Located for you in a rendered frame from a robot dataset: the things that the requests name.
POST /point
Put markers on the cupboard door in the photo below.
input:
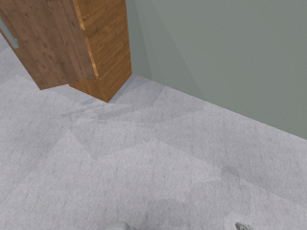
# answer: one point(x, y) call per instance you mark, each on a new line
point(51, 43)

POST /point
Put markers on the left robot thigh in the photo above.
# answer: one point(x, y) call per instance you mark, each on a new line
point(118, 225)

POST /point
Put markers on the handle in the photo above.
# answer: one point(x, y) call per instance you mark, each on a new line
point(13, 41)

